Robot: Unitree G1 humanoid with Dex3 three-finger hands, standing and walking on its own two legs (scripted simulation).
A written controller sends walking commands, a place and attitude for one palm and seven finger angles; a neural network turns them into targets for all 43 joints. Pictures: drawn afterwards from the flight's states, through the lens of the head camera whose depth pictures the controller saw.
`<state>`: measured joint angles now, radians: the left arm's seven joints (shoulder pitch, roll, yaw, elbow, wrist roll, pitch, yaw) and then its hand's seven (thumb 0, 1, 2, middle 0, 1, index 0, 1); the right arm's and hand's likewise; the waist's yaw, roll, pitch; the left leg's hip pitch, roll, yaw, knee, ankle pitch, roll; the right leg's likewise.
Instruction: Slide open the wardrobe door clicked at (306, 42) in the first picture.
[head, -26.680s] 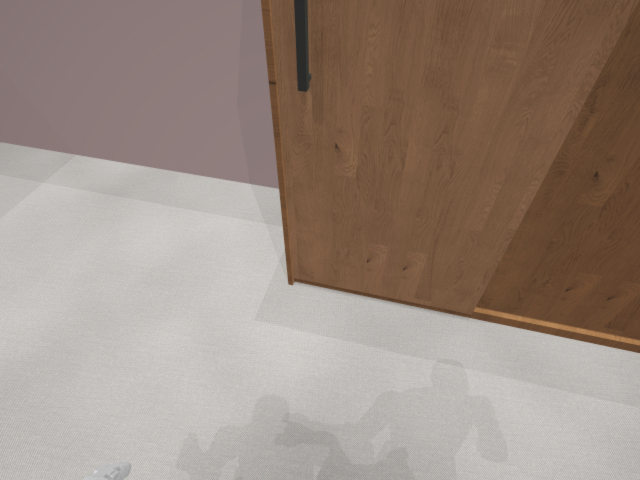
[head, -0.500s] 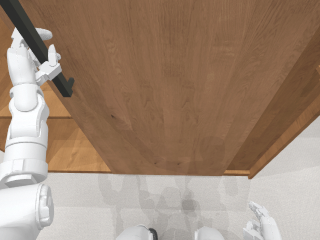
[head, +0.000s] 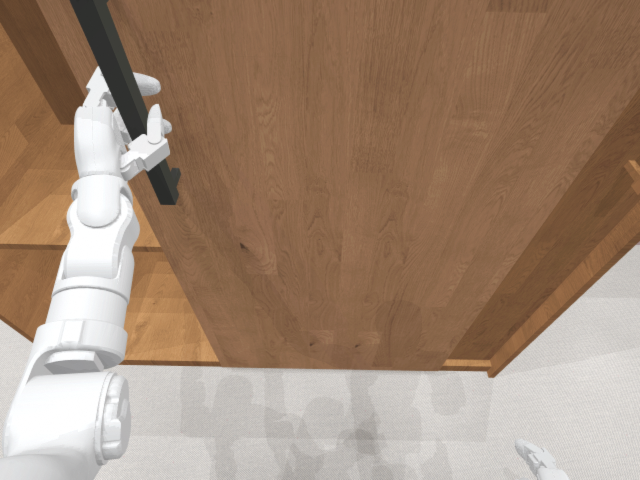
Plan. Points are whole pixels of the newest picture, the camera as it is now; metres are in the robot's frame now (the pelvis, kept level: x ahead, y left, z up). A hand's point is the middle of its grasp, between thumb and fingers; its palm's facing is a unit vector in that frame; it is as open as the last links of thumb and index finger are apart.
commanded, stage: stop walking and hold the door there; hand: left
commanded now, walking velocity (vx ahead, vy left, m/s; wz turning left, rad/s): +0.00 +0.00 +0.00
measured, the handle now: (142, 109) +0.47 +0.25 +0.21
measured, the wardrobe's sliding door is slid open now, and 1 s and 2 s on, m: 0.47 0.47 0.47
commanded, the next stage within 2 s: loosen the grip on the handle in 0.26 s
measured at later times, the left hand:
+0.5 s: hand (150, 133) +0.43 +0.23 +0.20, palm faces +0.30 -0.95 -0.06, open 6.4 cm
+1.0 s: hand (156, 142) +0.43 +0.23 +0.19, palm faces +0.29 -0.95 -0.13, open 14.3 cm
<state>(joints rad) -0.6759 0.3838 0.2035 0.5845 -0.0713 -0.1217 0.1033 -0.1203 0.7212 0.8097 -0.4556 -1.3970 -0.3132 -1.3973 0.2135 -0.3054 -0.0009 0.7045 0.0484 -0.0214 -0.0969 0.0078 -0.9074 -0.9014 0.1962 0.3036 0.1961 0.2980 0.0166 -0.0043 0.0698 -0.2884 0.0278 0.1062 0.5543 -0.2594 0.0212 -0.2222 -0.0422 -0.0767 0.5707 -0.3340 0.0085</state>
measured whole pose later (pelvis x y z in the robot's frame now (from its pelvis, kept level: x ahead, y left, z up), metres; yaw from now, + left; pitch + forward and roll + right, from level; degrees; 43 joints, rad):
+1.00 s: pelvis -0.02 -0.01 +0.00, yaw -2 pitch +4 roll -1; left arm -0.69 0.46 0.36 0.76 -0.04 -0.17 0.00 -0.01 -0.53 0.21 -0.43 -1.28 -0.29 -1.20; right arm 0.35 -0.26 0.01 0.74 0.03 -0.13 -0.07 0.01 -0.91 -0.90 0.20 0.30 0.20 0.30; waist -0.05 0.01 -0.03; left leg -0.39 0.05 0.08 0.54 -0.21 0.01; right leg -0.32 0.01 -0.05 0.53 -0.27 -0.02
